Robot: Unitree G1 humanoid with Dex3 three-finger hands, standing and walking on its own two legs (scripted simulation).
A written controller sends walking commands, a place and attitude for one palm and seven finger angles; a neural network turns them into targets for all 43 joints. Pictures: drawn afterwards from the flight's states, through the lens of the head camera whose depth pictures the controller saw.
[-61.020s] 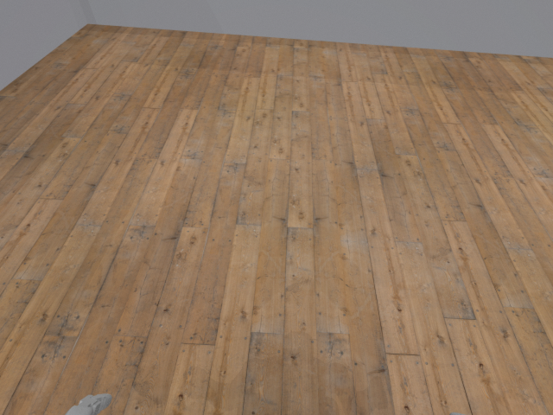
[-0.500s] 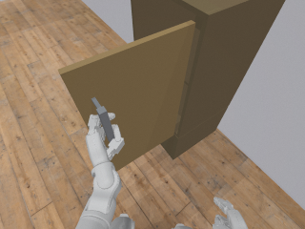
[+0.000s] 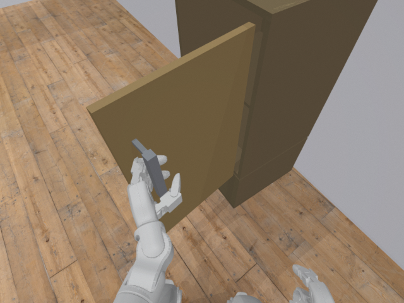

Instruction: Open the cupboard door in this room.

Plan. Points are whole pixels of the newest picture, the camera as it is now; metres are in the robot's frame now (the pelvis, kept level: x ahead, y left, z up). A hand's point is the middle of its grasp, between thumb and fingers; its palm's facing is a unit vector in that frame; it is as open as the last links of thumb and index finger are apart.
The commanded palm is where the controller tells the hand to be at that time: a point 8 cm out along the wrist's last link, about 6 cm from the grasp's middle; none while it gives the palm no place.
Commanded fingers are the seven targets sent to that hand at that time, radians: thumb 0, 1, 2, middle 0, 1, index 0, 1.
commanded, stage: open thumb and fingers to let go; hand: left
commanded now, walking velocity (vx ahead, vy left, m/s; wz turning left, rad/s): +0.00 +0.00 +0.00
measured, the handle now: (150, 170) +0.36 +0.12 +0.05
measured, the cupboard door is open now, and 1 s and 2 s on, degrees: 99 100 100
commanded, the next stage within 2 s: slide the hand sideways off the handle in 0.56 s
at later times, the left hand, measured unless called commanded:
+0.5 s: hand (172, 191) +0.33 +0.07 +0.04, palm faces +0.30 -0.95 +0.00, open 14.7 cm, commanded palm +0.28 +0.12 +0.04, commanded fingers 0.00 -0.50 0.30 -0.16 -0.35 -0.16 -0.35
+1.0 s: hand (165, 206) +0.29 +0.08 +0.04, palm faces -0.11 -0.99 +0.08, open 16.1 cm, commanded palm +0.27 +0.13 +0.04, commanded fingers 0.00 -0.50 0.30 -0.15 -0.30 -0.15 -0.30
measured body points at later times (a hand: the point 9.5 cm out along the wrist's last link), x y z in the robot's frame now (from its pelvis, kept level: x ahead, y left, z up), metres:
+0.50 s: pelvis +0.00 +0.02 +0.00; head +0.05 +0.02 +0.44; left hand +0.31 +0.12 +0.04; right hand +0.15 -0.20 -0.12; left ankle +0.04 +0.15 -0.66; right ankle -0.02 -0.07 -0.66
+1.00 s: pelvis -0.01 +0.04 +0.00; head +0.04 +0.03 +0.45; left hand +0.29 +0.13 +0.04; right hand +0.13 -0.20 -0.10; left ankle +0.04 +0.15 -0.66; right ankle -0.02 -0.07 -0.66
